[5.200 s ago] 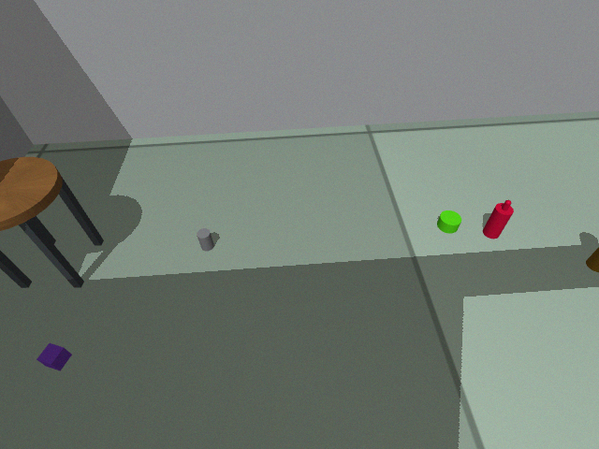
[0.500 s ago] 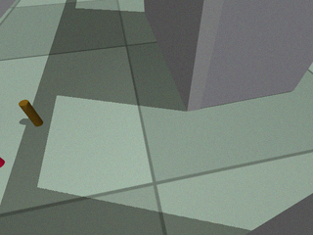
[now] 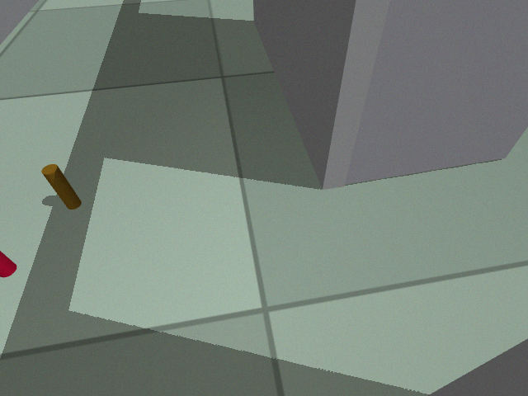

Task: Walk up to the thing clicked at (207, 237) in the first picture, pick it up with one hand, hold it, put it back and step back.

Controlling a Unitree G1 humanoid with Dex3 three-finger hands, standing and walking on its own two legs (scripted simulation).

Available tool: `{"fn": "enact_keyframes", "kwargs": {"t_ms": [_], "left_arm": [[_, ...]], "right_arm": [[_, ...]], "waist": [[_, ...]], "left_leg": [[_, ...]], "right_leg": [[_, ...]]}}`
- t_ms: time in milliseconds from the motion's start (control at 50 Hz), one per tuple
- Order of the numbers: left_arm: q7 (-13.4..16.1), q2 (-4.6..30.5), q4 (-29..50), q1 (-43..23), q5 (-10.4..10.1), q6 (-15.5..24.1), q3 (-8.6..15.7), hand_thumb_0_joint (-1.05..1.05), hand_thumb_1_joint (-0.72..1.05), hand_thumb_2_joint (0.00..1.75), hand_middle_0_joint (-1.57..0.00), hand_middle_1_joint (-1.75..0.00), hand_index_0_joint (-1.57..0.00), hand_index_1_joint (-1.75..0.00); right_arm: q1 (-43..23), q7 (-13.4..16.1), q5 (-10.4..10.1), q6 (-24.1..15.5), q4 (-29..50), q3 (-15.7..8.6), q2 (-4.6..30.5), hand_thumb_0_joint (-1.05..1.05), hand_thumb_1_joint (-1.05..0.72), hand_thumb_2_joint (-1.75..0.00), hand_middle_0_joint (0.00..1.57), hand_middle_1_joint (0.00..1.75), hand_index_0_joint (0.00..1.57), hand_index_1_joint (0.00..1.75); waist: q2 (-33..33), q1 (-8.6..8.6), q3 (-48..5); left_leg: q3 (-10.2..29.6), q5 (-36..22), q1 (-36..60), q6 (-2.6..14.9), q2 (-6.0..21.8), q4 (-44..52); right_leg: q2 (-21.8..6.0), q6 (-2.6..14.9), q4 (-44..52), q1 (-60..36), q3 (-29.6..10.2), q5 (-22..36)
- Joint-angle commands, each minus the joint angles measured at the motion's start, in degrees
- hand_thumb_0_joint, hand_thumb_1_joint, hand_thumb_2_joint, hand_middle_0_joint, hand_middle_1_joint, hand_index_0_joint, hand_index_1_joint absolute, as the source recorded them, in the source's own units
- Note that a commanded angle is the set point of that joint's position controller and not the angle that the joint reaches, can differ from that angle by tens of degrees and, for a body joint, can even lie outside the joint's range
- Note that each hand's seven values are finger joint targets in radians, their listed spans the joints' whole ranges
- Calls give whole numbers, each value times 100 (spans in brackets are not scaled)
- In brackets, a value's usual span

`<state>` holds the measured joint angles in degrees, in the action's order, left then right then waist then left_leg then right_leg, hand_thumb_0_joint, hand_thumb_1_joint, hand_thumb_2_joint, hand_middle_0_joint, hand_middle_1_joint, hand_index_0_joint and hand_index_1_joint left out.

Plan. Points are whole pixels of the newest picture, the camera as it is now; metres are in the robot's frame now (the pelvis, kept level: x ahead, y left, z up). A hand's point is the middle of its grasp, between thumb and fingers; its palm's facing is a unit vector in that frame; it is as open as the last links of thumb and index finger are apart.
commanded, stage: stand
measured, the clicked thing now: out of the picture -0.46 +0.99 -0.74
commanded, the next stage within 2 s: walk up in 1.70 s
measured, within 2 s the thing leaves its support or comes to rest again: neither
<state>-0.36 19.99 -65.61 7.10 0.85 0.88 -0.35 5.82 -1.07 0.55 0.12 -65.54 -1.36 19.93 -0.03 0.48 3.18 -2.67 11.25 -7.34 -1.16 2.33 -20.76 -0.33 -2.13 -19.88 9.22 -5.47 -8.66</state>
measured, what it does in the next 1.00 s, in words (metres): stands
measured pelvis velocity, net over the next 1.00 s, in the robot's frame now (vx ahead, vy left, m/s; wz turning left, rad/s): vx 0.01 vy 0.00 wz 0.01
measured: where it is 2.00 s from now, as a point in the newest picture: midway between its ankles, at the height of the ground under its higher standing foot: outside the picture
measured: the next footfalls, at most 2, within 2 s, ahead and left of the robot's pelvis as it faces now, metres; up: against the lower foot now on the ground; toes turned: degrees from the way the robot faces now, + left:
none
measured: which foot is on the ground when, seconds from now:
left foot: down 0.00-1.00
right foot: down 0.00-1.00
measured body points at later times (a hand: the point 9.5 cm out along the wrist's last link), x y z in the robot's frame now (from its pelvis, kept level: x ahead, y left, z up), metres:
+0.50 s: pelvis +0.01 +0.00 +0.00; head +0.02 +0.00 +0.45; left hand +0.08 +0.30 -0.13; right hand +0.09 -0.30 -0.13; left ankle +0.00 +0.13 -0.75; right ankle +0.03 -0.14 -0.75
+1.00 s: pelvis +0.01 +0.00 +0.00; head +0.02 +0.00 +0.45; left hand +0.09 +0.30 -0.13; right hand +0.09 -0.30 -0.13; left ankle +0.00 +0.13 -0.75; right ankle +0.03 -0.14 -0.75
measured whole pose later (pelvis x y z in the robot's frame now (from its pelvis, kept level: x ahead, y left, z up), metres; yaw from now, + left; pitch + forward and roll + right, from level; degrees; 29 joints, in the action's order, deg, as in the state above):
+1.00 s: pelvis +0.01 +0.00 +0.00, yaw +1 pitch -2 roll +0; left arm -0.2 20.2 -64.4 6.4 0.8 0.7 -0.3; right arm 5.7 -0.7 0.3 0.1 -64.3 -0.9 20.0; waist 0.0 0.5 2.8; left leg -2.0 12.0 -6.0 -1.1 2.1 -20.4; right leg -0.6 -2.2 -19.3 7.5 -4.7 -9.6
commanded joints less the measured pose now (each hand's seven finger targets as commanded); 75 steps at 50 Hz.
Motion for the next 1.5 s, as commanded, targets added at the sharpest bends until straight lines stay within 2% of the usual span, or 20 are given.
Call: {"fn": "enact_keyframes", "kwargs": {"t_ms": [0, 60, 100, 160, 260, 360, 460, 540, 620, 660, 760, 820, 900, 980, 1040, 1120, 1200, 1360, 1480], "left_arm": [[85, 1196, 361, -185, -41, 118, 247, 0, 90, 90, -20, -30, -20, -30], [82, 1205, 364, -226, -39, 101, 243, 0, 90, 90, -20, -30, -20, -30], [82, 1206, 383, -249, -33, 93, 252, 0, 90, 90, -20, -30, -20, -30], [82, 1190, 389, -214, -43, 102, 247, 0, 90, 90, -20, -30, -20, -30], [92, 1189, 385, -237, -40, 94, 246, 0, 90, 90, -20, -30, -20, -30], [87, 1218, 386, -251, -39, 88, 251, 0, 90, 90, -20, -30, -20, -30], [79, 1194, 396, -230, -36, 76, 256, 0, 90, 90, -20, -30, -20, -30], [83, 1234, 417, -295, -30, 88, 264, 0, 90, 90, -20, -30, -20, -30], [91, 1207, 431, -249, -38, 97, 265, 0, 90, 90, -20, -30, -20, -30], [96, 1224, 422, -240, -43, 108, 260, 0, 90, 90, -20, -30, -20, -30], [111, 1237, 422, -252, -41, 97, 254, 0, 90, 90, -20, -30, -20, -30], [112, 1241, 431, -267, -43, 86, 257, 0, 90, 90, -20, -30, -20, -30], [104, 1243, 441, -231, -26, 85, 269, 0, 90, 90, -20, -30, -20, -30], [98, 1237, 457, -259, -29, 82, 266, 0, 90, 90, -20, -30, -20, -30], [88, 1214, 460, -236, -25, 78, 270, 0, 90, 90, -20, -30, -20, -30], [86, 1225, 436, -197, -21, 67, 271, 0, 90, 90, -20, -30, -20, -30], [86, 1256, 474, -229, -24, 88, 278, 0, 90, 90, -20, -30, -20, -30], [85, 1259, 456, -180, -23, 76, 264, 0, 90, 90, -20, -30, -20, -30], [90, 1243, 459, -155, -40, 80, 259, 0, 90, 90, -20, -30, -20, -30]], "right_arm": [[-267, 76, -10, -151, 375, -197, 1256, 0, -90, -90, 20, 30, 20, 30], [-264, 81, -14, -153, 380, -193, 1252, 0, -90, -90, 20, 30, 20, 30], [-237, 85, 2, -153, 389, -183, 1232, 0, -90, -90, 20, 30, 20, 30], [-212, 92, -9, -172, 398, -187, 1269, 0, -90, -90, 20, 30, 20, 30], [-218, 105, -18, -161, 428, -188, 1245, 0, -90, -90, 20, 30, 20, 30], [-256, 100, -17, -143, 445, -184, 1257, 0, -90, -90, 20, 30, 20, 30], [-245, 96, -14, -141, 456, -184, 1268, 0, -90, -90, 20, 30, 20, 30], [-246, 94, -13, -150, 481, -170, 1235, 0, -90, -90, 20, 30, 20, 30], [-216, 108, -16, -162, 480, -189, 1290, 0, -90, -90, 20, 30, 20, 30], [-219, 116, -27, -166, 471, -182, 1259, 0, -90, -90, 20, 30, 20, 30], [-204, 121, -21, -138, 456, -183, 1240, 0, -90, -90, 20, 30, 20, 30], [-221, 113, -18, -123, 453, -174, 1232, 0, -90, -90, 20, 30, 20, 30], [-200, 108, -7, -127, 468, -186, 1249, 0, -90, -90, 20, 30, 20, 30], [-203, 109, -5, -134, 467, -181, 1247, 0, -90, -90, 20, 30, 20, 30], [-192, 107, -2, -151, 481, -181, 1252, 0, -90, -90, 20, 30, 20, 30], [-206, 107, -10, -160, 491, -179, 1245, 0, -90, -90, 20, 30, 20, 30], [-156, 108, -9, -161, 493, -192, 1250, 0, -90, -90, 20, 30, 20, 30], [-111, 112, -6, -150, 480, -182, 1240, 0, -90, -90, 20, 30, 20, 30], [-117, 109, -6, -166, 469, -181, 1279, 0, -90, -90, 20, 30, 20, 30]], "waist": [[75, -10, -440], [8, -7, -350], [33, -9, -374], [64, -13, -504], [48, 4, -494], [3, 0, -311], [52, -16, -308], [13, 11, -391], [89, 4, -680], [7, 17, -691], [-41, 29, -514], [2, 18, -368], [37, 7, -413], [3, -7, -332], [97, -17, -420], [77, -18, -346], [-13, 0, -467], [-18, -1, -371], [56, -20, -437]], "left_leg": [[531, -84, 165, 242, 564, 462], [558, 50, 117, 221, 550, 494], [555, -59, 79, 231, 569, 528], [529, -512, 244, 238, 570, 455], [516, -672, 289, 227, 570, 407], [543, -292, 223, 210, 550, 452], [547, -35, 167, 238, 554, 506], [553, -208, 217, 228, 555, 465], [512, -944, 424, 240, 588, 343], [511, -1141, 507, 229, 589, 291], [509, -868, 400, 219, 572, 304], [511, -534, 287, 204, 546, 390], [508, -450, 208, 239, 558, 418], [531, -254, 172, 233, 549, 468], [528, -475, 198, 239, 558, 486], [560, -282, 202, 241, 556, 540], [552, -514, 313, 243, 568, 460], [554, -311, 207, 239, 536, 490], [568, -550, 280, 243, 548, 456]], "right_leg": [[-557, 281, 281, -4, -321, 657], [-545, 290, 292, 42, -313, 426], [-557, 304, 260, -22, -300, 559], [-567, 277, 225, -82, -283, 895], [-569, 269, 184, -125, -229, 1009], [-549, 266, 285, 23, -255, 615], [-571, 281, 338, 5, -283, 510], [-585, 280, 302, -37, -273, 619], [-622, 277, 192, -229, -227, 1250], [-615, 271, 142, -224, -198, 1377], [-612, 268, 237, -161, -210, 1193], [-586, 276, 291, -62, -219, 855], [-619, 291, 328, -189, -237, 881], [-599, 290, 350, -90, -237, 621], [-607, 295, 295, -186, -214, 817], [-577, 289, 320, -98, -198, 632], [-608, 294, 266, -133, -209, 765], [-609, 292, 328, -99, -224, 618], [-617, 293, 287, -147, -216, 780]]}}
